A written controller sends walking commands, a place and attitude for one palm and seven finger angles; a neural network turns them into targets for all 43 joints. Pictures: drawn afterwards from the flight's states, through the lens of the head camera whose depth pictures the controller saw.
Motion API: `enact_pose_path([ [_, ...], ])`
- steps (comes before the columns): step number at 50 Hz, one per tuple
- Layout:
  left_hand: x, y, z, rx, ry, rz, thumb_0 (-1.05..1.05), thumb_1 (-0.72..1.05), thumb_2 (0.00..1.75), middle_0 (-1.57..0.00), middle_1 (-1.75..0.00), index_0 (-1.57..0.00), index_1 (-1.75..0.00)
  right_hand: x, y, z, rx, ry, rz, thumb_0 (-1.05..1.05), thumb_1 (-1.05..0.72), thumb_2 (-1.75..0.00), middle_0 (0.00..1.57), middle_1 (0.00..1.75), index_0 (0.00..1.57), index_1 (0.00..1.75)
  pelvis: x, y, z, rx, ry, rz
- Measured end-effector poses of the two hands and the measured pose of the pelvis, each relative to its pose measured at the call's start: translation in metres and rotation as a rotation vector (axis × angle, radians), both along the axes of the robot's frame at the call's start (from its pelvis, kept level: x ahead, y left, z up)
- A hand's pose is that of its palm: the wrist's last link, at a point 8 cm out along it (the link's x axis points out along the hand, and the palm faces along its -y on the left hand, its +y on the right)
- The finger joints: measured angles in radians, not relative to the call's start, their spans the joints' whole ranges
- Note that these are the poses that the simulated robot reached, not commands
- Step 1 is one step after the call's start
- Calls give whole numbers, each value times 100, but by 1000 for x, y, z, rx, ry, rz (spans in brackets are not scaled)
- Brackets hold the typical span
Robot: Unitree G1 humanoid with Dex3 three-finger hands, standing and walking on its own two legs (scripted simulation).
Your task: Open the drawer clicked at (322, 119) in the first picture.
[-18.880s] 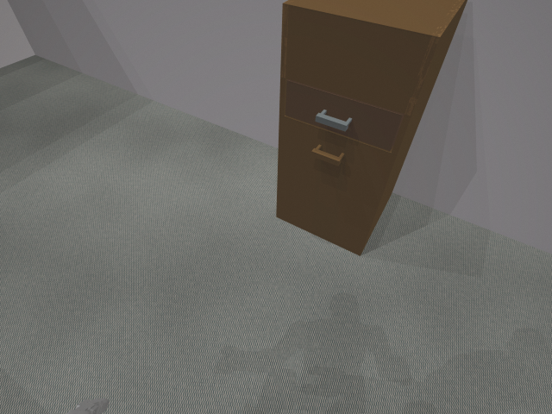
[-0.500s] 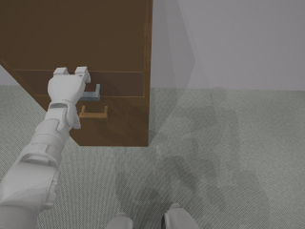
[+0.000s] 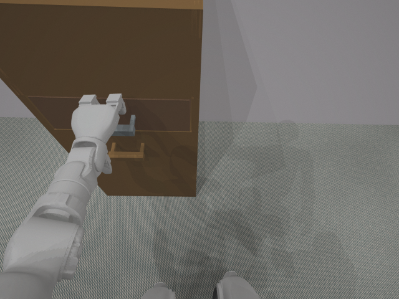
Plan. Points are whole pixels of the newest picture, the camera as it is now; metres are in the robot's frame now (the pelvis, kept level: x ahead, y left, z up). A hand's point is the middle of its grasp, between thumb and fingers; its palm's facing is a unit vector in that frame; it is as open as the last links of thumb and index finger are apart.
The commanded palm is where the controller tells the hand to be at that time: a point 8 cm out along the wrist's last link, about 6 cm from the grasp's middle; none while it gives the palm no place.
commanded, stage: re-aim the fingers above the handle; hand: left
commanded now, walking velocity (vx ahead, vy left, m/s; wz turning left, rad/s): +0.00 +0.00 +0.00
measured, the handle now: (114, 124) +0.54 +0.20 -0.06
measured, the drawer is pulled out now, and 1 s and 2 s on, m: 0.00 0.00 0.00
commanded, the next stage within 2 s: lower the fingers behind the handle in 0.26 s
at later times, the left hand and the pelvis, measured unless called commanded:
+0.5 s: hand (104, 133) +0.48 +0.20 -0.01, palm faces -0.04 -0.03 -1.00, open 13.8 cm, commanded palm +0.46 +0.20 +0.03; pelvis +0.00 +0.00 -0.01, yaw -1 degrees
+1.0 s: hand (109, 139) +0.49 +0.20 -0.05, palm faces -0.07 -0.03 -1.00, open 13.8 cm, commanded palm +0.47 +0.20 +0.00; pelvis -0.01 +0.00 -0.03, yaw +0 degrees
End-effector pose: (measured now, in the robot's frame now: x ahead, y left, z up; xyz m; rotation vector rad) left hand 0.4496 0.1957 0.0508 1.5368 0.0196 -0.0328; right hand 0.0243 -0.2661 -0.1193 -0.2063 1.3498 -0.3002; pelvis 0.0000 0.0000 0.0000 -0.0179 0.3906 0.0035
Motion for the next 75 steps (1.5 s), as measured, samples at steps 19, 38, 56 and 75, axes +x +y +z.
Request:
enact_pose_path([
  [19, 8, 0, -2, -7, 5, -7, 0, -49, 30, -32, -120, -32, -120, -21, -4, 1, -25, 33, -18, 1, -90, -90, 21, 30, 20, 30, -4, 2, -3, -3, 14, -3],
  [38, 12, 8, -31, 8, 15, 2, 0, -49, 30, -32, -120, -32, -120, -23, -2, -13, -31, 47, -1, 1, -90, -90, 21, 30, 21, 30, -8, 2, -19, -7, 65, 1],
  [56, 21, 4, -52, 19, 22, 11, 0, -49, 30, -32, -123, -32, -120, -26, 0, -27, -28, 76, 4, 1, -90, -90, 21, 30, 21, 30, -9, 2, -33, -12, 102, 1],
  [75, 23, 3, -81, 16, 35, 15, 0, -49, 30, -30, -121, -32, -121, -35, -5, -46, -41, 79, 13, 1, -90, -90, 21, 30, 21, 30, -21, -1, -54, -10, 144, -2],
])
